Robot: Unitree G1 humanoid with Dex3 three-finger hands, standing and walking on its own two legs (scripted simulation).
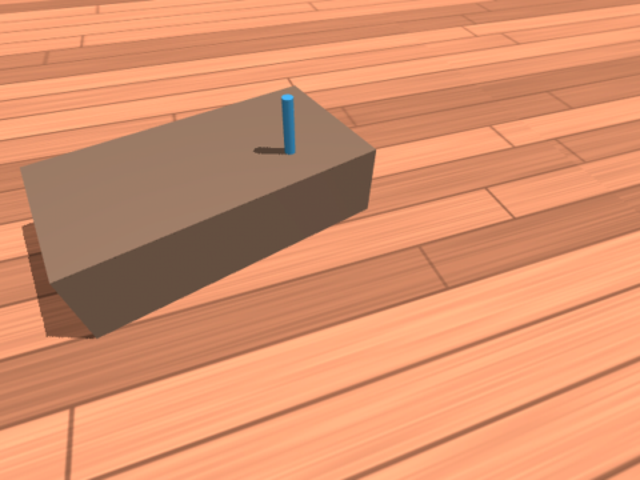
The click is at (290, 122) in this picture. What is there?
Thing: slim round
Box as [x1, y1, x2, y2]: [281, 94, 294, 154]
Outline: 286,94 281,97 285,152 291,154 294,152 293,99 291,95
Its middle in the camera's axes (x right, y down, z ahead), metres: -0.12 -0.42 +1.46
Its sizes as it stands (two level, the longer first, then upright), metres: 0.042 0.042 0.231
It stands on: a support 0.33 m high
